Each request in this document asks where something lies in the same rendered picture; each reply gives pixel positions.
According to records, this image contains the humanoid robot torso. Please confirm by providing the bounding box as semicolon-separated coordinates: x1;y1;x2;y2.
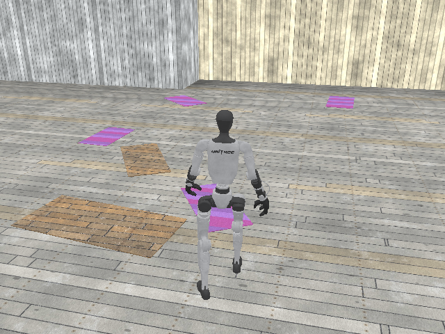
207;137;240;209

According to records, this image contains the right robot upper arm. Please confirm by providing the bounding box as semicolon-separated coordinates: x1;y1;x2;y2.
238;141;257;180

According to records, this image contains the left robot upper arm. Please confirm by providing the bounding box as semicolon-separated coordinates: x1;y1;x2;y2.
190;139;210;176

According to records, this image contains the robot right thigh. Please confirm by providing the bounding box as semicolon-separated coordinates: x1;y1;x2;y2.
231;193;245;233

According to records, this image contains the left robot forearm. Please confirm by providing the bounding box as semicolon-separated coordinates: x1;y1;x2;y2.
186;165;197;186

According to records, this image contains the robot right hand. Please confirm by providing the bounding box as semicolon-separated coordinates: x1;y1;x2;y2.
254;198;269;216

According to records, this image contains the right robot forearm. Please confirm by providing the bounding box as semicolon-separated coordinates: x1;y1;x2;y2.
251;169;267;201

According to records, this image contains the robot left hand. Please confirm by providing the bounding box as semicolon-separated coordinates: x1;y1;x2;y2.
185;184;202;196

